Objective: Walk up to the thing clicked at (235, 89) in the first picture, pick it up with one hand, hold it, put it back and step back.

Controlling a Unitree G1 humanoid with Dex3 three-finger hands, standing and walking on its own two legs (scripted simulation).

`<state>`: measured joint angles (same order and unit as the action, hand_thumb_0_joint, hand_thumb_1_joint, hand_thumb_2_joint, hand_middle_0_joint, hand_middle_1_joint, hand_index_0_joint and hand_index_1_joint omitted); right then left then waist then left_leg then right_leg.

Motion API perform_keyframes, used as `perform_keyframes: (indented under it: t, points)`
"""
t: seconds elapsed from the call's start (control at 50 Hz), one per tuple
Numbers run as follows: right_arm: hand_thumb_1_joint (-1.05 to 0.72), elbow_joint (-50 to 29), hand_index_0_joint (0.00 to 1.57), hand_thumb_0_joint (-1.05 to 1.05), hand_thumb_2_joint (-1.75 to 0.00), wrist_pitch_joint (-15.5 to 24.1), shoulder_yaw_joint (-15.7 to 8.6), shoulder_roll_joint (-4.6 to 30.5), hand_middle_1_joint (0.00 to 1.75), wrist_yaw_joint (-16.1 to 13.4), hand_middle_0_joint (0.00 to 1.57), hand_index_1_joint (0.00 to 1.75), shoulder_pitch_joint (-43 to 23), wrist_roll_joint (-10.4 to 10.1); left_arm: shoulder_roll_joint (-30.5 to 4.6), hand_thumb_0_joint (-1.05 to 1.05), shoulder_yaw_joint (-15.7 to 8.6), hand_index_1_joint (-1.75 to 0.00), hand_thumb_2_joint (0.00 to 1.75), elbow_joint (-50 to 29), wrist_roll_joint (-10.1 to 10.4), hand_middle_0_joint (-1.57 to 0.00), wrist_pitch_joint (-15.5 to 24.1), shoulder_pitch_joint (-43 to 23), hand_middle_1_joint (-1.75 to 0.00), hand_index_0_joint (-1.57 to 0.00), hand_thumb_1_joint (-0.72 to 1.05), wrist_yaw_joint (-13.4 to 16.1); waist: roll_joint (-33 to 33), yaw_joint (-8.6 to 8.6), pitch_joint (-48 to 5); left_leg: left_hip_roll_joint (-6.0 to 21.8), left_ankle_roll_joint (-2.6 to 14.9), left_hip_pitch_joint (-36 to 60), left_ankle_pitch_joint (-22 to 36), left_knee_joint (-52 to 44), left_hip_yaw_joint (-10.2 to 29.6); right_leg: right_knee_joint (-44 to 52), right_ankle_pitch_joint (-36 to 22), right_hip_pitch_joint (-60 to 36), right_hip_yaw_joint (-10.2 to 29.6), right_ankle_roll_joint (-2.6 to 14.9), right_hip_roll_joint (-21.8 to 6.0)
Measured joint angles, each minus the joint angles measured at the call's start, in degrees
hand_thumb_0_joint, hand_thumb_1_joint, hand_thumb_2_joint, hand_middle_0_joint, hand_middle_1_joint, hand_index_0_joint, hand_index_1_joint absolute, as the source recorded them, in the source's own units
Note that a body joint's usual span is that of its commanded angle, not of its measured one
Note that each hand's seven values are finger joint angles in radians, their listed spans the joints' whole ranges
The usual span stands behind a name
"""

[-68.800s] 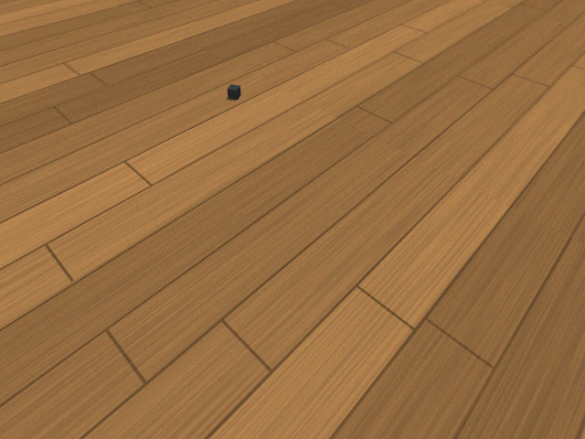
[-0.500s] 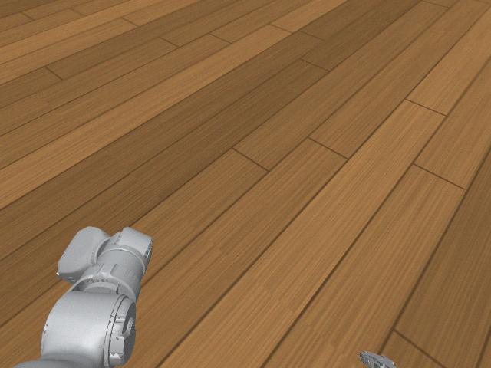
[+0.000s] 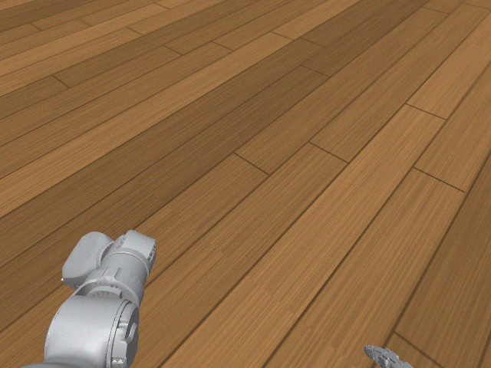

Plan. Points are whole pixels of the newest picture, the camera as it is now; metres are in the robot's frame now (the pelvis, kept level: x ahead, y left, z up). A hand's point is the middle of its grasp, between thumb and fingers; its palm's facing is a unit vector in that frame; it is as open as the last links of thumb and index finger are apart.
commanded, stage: hold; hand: left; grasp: from above
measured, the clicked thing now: (116, 275) +0.34 +0.24 -0.08
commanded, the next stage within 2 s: crouch in 0.88 s
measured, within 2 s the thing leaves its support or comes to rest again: neither
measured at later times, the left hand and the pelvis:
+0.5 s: hand (113, 261) +0.33 +0.22 -0.02, palm faces -0.05 -0.46 -0.89, open 9.4 cm; pelvis +0.00 +0.00 +0.00, yaw +0 degrees
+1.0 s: hand (99, 254) +0.34 +0.24 -0.01, palm faces -0.07 -0.45 -0.89, open 9.5 cm; pelvis +0.02 +0.01 +0.01, yaw +1 degrees
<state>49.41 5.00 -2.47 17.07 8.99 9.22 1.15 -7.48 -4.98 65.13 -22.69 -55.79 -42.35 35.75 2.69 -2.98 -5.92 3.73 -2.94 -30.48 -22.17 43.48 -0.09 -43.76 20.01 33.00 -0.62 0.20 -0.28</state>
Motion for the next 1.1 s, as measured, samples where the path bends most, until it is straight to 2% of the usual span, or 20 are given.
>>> perform_keyframes:
  t: [0.06,0.16,0.42,0.58,0.68,0.84,1.1]
  points:
    - [-0.90,0.27,0.20,0.00,-0.89,0.11,0.24,-0.01,0.30,-0.31,0.20,0.30,-0.03,-0.04,0.07,0.00,0.43,-0.45,0.41,-0.94,1.44,-0.74,-0.36,0.26,-0.41,-0.73,0.13,0.43,0.19,0.05,0.43,-0.09,0.01,0.83,0.18,-0.22,-0.01,0.17,-0.15,-0.82,0.02,-0.02,-0.08]
    - [-0.90,0.50,0.20,0.00,-0.89,0.62,0.76,-0.20,0.30,-0.60,0.20,0.30,-0.33,0.02,0.12,0.00,0.25,-0.45,0.41,0.18,2.61,-0.74,-1.28,-1.31,-0.42,-0.72,0.13,0.90,0.42,0.06,0.63,-0.17,0.06,1.56,0.39,-0.41,-0.14,0.22,-0.31,-1.45,0.16,-0.10,-0.15]
    - [-0.90,0.44,0.20,0.01,-0.89,1.50,0.71,-0.74,0.30,0.22,0.20,0.30,-1.16,0.19,0.09,0.00,-1.05,-0.46,0.42,0.92,2.93,-0.74,-2.84,-4.13,-0.43,-0.73,0.12,1.41,0.36,0.09,-0.13,0.00,0.19,0.26,0.19,0.00,-0.32,0.24,-0.44,-0.23,0.37,-0.24,0.04]
    - [-0.90,0.32,0.20,0.01,-0.90,0.99,0.48,-0.40,0.30,0.20,0.20,0.30,-1.47,-0.15,-0.47,0.00,-0.93,-0.45,0.41,-1.28,2.12,-0.74,-3.97,-3.23,-0.42,-0.73,0.12,0.30,0.26,0.11,-0.05,-0.25,0.41,1.13,-0.07,-0.61,-0.23,1.09,-0.22,-1.32,0.25,-0.49,-0.21]
    - [-0.90,0.04,0.20,0.01,-0.90,0.69,0.35,-0.39,0.30,0.10,0.20,0.30,-1.42,-0.53,-0.76,0.00,-0.69,-0.45,0.41,-2.26,2.34,-0.74,-4.70,-3.34,-0.43,-0.73,0.13,-0.41,0.22,0.49,-0.18,-0.59,0.53,2.11,-0.18,-1.30,-0.11,1.59,0.08,-2.35,0.11,-0.63,-0.56]
    - [-0.90,-0.02,0.20,0.01,-0.90,0.84,0.62,-0.72,0.30,0.05,0.20,0.30,-1.51,-1.33,-1.43,0.00,-0.39,-0.46,0.41,0.42,1.11,-0.73,-5.40,-5.33,-0.43,-0.72,0.13,-2.13,-0.15,0.80,-0.58,-0.84,0.54,3.63,0.03,-2.83,0.16,2.86,0.19,-3.94,-0.23,-0.64,-0.81]
    - [-0.89,-0.59,0.20,0.00,-0.89,0.83,0.34,-0.50,0.30,0.16,0.20,0.30,-1.12,-1.69,-0.49,0.01,0.41,-0.47,0.43,0.98,0.37,-0.73,-3.43,-3.17,-0.45,-0.72,0.11,-3.37,0.11,1.36,-0.02,-0.87,0.35,4.58,0.84,-4.57,0.37,4.15,-0.28,-4.79,-0.49,-0.38,-0.82]
